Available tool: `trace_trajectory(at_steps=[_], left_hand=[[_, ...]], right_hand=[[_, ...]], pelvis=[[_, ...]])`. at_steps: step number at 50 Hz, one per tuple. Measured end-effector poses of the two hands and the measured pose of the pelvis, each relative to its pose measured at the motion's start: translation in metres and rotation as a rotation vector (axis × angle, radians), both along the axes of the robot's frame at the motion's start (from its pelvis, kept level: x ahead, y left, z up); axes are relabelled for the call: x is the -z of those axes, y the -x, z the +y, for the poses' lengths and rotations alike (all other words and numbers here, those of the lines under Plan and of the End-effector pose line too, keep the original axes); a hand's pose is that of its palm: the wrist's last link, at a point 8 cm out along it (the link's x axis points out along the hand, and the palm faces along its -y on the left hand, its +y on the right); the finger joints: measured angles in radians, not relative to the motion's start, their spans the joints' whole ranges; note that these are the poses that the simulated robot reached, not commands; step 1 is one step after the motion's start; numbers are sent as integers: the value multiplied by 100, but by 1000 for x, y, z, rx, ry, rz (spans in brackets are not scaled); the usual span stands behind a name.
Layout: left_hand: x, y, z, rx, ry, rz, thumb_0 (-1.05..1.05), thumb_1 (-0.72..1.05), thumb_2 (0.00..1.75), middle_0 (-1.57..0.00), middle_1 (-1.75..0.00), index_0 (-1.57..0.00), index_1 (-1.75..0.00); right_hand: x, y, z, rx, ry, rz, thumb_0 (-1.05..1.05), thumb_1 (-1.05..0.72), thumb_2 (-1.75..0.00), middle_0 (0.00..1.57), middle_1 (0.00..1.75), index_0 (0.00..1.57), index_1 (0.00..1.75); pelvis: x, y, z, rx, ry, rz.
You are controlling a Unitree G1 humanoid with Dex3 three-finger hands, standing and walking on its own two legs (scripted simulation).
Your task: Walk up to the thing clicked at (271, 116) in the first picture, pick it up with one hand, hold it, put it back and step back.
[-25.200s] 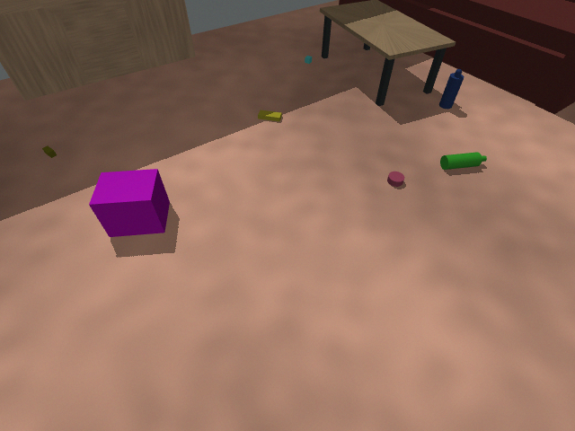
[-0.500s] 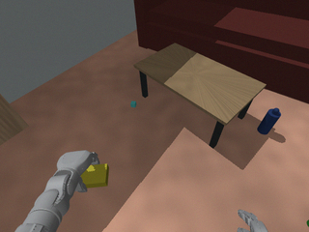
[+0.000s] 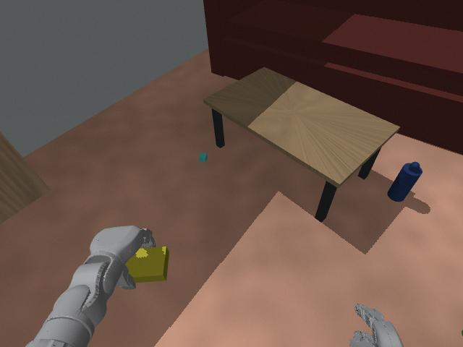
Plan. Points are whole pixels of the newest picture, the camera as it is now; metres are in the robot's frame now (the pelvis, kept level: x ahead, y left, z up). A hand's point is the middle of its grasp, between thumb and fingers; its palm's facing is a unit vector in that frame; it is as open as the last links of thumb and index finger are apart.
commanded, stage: hold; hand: left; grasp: from above
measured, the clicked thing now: (131, 265) +0.30 +0.22 -0.07
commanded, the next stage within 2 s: crouch in 0.68 s
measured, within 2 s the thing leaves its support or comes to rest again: neither
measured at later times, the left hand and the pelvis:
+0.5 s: hand (124, 258) +0.30 +0.22 -0.03, palm faces -0.44 -0.05 -0.89, open 9.0 cm; pelvis +0.01 +0.00 +0.00, yaw +0 degrees
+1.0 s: hand (127, 263) +0.30 +0.23 -0.06, palm faces -0.46 -0.04 -0.89, open 8.9 cm; pelvis +0.02 +0.00 +0.00, yaw +1 degrees
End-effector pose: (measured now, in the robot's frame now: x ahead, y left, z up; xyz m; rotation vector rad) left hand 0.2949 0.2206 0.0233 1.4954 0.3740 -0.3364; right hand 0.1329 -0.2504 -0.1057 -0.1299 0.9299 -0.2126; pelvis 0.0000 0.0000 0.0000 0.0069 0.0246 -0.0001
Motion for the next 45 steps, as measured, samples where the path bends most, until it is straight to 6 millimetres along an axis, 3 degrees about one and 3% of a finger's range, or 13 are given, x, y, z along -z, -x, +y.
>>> trace_trajectory(at_steps=[34,45], left_hand=[[-5,-21,8,-11,-5,-5,0,18,35,-78,-42,-79,-40],[4,-16,5,0,6,13,0,19,32,-78,-40,-80,-38]], right_hand=[[-3,-18,5,13,-5,23,1,-90,-90,20,30,20,30],[-6,-20,4,10,0,23,1,-90,-90,20,30,20,30]], pelvis=[[-4,-20,4,1,2,6],[-4,-20,4,-1,2,6]])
